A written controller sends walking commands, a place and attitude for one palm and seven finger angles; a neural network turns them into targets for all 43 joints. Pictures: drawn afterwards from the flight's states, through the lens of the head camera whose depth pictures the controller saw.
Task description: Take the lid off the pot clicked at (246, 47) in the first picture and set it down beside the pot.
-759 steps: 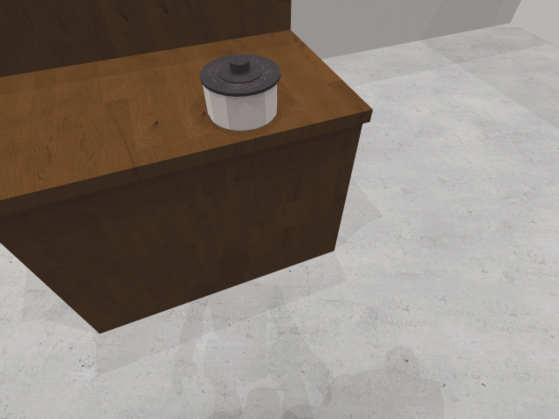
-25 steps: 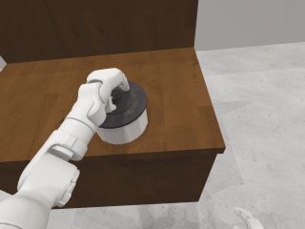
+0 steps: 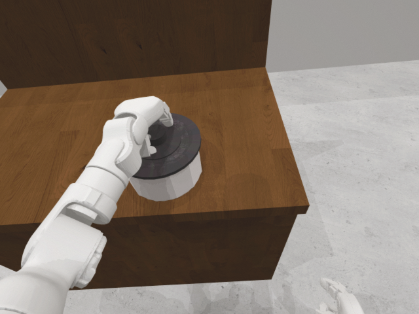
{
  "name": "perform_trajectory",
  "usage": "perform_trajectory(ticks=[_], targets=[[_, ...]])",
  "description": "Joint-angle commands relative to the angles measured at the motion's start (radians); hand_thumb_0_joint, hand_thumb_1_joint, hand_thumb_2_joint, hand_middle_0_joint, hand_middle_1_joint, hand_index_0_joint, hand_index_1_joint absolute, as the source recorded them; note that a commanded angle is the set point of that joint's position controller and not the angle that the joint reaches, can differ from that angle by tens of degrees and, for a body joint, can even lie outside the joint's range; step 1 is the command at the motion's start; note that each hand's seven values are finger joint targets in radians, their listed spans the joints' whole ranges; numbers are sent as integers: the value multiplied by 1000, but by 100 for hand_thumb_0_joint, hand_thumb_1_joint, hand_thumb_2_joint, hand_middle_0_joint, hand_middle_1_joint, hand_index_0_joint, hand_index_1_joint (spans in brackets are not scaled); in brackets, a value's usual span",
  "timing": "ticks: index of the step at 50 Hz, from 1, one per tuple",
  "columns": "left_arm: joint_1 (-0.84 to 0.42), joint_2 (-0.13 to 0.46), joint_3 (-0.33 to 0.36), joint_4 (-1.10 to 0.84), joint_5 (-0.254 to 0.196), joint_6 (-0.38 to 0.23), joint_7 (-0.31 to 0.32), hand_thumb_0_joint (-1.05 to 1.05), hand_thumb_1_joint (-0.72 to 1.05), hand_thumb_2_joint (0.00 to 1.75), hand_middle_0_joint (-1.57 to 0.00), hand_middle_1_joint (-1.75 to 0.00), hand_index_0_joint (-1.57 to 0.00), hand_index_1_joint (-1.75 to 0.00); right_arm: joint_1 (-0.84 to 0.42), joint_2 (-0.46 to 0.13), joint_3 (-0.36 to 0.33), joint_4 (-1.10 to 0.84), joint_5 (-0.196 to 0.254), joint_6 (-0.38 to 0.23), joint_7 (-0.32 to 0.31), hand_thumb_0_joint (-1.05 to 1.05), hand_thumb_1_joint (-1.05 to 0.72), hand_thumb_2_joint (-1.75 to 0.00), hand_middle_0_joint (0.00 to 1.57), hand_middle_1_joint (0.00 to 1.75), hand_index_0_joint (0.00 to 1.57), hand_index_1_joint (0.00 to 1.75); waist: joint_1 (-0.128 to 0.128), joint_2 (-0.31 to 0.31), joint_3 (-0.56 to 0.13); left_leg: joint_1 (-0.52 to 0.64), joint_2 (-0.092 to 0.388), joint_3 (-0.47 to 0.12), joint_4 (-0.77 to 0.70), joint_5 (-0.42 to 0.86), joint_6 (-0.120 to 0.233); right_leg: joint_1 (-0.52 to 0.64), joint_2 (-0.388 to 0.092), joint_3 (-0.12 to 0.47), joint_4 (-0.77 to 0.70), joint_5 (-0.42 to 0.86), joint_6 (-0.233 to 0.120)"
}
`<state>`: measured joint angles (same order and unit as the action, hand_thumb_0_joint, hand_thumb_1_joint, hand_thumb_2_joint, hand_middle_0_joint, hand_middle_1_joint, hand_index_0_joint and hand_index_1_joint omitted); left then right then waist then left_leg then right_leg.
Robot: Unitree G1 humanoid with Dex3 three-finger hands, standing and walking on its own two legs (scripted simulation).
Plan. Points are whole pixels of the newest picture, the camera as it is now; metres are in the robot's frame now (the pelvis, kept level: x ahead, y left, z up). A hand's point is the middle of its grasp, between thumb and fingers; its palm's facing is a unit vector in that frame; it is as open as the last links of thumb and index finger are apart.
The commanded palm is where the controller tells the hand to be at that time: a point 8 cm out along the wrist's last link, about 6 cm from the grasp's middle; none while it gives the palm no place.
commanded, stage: close the fingers and squeeze the knob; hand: left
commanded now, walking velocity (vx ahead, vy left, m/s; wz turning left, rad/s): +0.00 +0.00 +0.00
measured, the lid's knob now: (155, 135) +0.46 +0.12 +0.09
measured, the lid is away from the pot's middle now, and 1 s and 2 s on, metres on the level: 0.00 0.00 0.01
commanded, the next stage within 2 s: lift the lid straight up in 1.38 s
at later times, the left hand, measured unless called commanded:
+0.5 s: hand (148, 137) +0.44 +0.13 +0.11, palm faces -0.32 -0.07 -0.95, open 8.3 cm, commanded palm +0.42 +0.14 +0.18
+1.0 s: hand (148, 137) +0.44 +0.13 +0.11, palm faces -0.33 -0.07 -0.94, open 8.1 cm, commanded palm +0.42 +0.13 +0.18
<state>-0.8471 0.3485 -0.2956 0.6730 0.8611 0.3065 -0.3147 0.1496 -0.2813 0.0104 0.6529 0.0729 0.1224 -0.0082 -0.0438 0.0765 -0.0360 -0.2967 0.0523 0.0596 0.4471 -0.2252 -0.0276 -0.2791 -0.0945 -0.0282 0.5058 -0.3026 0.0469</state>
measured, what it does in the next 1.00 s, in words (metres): stands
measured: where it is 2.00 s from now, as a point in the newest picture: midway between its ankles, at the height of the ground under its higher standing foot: outside the picture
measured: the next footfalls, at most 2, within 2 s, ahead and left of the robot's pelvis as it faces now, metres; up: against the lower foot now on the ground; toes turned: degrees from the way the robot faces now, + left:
none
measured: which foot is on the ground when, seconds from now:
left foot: down 0.00-1.00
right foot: down 0.00-1.00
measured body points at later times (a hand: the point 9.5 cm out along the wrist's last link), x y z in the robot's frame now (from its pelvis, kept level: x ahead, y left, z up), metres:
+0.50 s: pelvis +0.00 +0.01 +0.00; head +0.03 -0.03 +0.45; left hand +0.45 +0.13 +0.16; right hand +0.13 -0.24 -0.13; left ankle +0.00 +0.15 -0.74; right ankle -0.03 -0.15 -0.74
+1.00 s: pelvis +0.00 +0.00 +0.00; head +0.02 -0.04 +0.45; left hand +0.45 +0.13 +0.16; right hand +0.13 -0.25 -0.13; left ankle +0.00 +0.15 -0.74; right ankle -0.03 -0.15 -0.74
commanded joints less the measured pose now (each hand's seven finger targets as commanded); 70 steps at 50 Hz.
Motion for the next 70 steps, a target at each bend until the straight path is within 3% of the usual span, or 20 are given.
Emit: perform_trajectory(ticks=[1,5,9,14,18,21,25,27,29,34,38,40,43,45,47,49,52,55,63,70], targets=[[-449,162,64,-171,17,-4,23,0,-9,114,-61,-65,-61,-65,-73,-98,-37,-141,-1,-40,-3,0,-90,-90,20,30,20,30,2,-123,-353,200,-90,4,8,323,90,76,92,-54,-36,460,-67],[-495,170,63,-137,15,1,24,0,-5,113,-61,-72,-61,-72,-63,-101,-36,-125,-1,-35,-8,0,-90,-90,20,30,20,30,-9,-128,-330,197,-91,5,1,267,89,51,95,-56,-43,414,-65],[-493,194,85,-183,21,-11,30,0,0,111,-61,-78,-61,-78,-60,-99,-39,-130,-6,-43,-7,0,-90,-90,20,30,20,30,3,-96,-399,228,-89,-1,10,325,89,85,93,-52,-29,455,-69],[-473,202,91,-107,22,-8,34,0,6,108,-63,-85,-63,-85,-54,-106,-35,-117,-3,-36,-11,0,-90,-90,20,30,20,30,-3,-150,-328,182,-88,9,-2,274,89,65,94,-56,-43,426,-64],[-493,210,106,-178,23,-13,40,0,10,105,-64,-89,-64,-89,-52,-102,-42,-125,-8,-45,-6,0,-90,-90,20,30,20,30,6,-113,-400,225,-87,-2,10,333,91,88,95,-54,-29,462,-69],[-456,156,70,-177,15,-9,36,0,14,102,-66,-91,-66,-91,-56,-101,-43,-129,-7,-42,2,0,-90,-90,20,30,20,30,3,-125,-382,214,-84,-5,12,351,90,79,96,-60,-32,467,-71],[-499,179,82,-139,17,2,45,0,19,98,-68,-94,-68,-94,-50,-103,-41,-112,-6,-41,-5,0,-90,-90,20,30,20,30,-3,-138,-354,204,-89,0,1,283,91,61,99,-60,-40,422,-68],[-513,224,116,-189,19,-9,47,0,22,96,-69,-95,-69,-95,-54,-105,-41,-119,-10,-47,-9,0,-90,-90,20,30,20,30,7,-129,-411,220,-89,-1,2,311,93,101,94,-53,-33,453,-68],[-490,151,58,-167,18,-2,43,0,25,94,-70,-97,-70,-97,-55,-98,-40,-116,-6,-46,-3,0,-90,-90,20,30,20,30,-1,-120,-373,218,-87,-3,3,320,90,69,96,-61,-34,451,-69],[-508,169,69,-91,20,5,41,0,32,87,-74,-99,-74,-99,-51,-103,-35,-106,-5,-41,-10,0,-90,-90,20,30,20,30,-5,-144,-329,187,-91,0,-7,248,89,50,96,-60,-46,393,-67],[-505,173,75,-115,23,-12,38,0,38,80,-77,-100,-77,-100,-51,-98,-36,-117,-10,-48,-13,0,-90,-90,20,30,20,30,0,-125,-364,202,-92,0,-3,269,91,71,95,-55,-42,414,-68],[-533,140,42,-88,21,-9,36,0,35,86,-77,-99,-74,-98,-45,-100,-35,-107,-6,-40,-14,0,-90,-90,20,30,20,30,-13,-142,-328,191,-88,1,-10,250,88,43,96,-60,-48,394,-67],[-517,186,87,-122,25,-20,40,0,33,91,-77,-99,-72,-96,-48,-101,-39,-117,-12,-48,-14,0,-90,-90,20,30,20,30,1,-131,-382,213,-91,0,2,286,92,79,94,-52,-40,431,-69],[-525,138,47,-105,19,-14,37,0,34,93,-78,-99,-72,-96,-48,-99,-37,-113,-7,-42,-13,0,-90,-90,20,30,20,30,-10,-136,-349,203,-89,4,-4,276,90,58,94,-56,-47,425,-67],[-542,185,84,-141,21,-21,42,0,35,94,-79,-100,-72,-95,-48,-103,-41,-114,-10,-45,-13,0,-90,-90,20,30,20,30,-5,-124,-370,214,-88,2,-1,283,91,72,95,-53,-44,429,-69],[-530,130,39,-120,19,-15,40,0,37,95,-80,-100,-73,-96,-49,-98,-38,-113,-7,-43,-11,0,-90,-90,20,30,20,30,-11,-131,-355,212,-88,2,-5,272,90,53,96,-58,-46,415,-68],[-542,185,85,-178,17,-21,46,0,39,97,-82,-100,-74,-96,-51,-102,-43,-118,-10,-49,-10,0,-90,-90,20,30,20,30,-1,-120,-396,228,-87,-5,1,296,92,82,95,-52,-41,438,-70],[-506,118,36,-163,11,-7,44,0,42,98,-83,-101,-75,-97,-60,-93,-42,-120,-7,-47,-3,0,-90,-90,20,30,20,30,-4,-126,-369,226,-88,-3,4,315,91,66,97,-59,-40,451,-69],[-526,192,90,-157,21,-5,48,0,49,102,-87,-103,-79,-98,-58,-102,-38,-112,-10,-48,-10,0,-90,-90,20,30,20,30,3,-134,-392,216,-91,-4,-1,297,92,91,95,-53,-38,449,-68],[-502,139,51,-162,15,-1,43,0,56,105,-90,-104,-82,-100,-66,-93,-37,-120,-8,-47,-5,0,-90,-90,20,30,20,30,0,-125,-380,223,-91,-6,5,320,90,77,96,-58,-37,460,-69]])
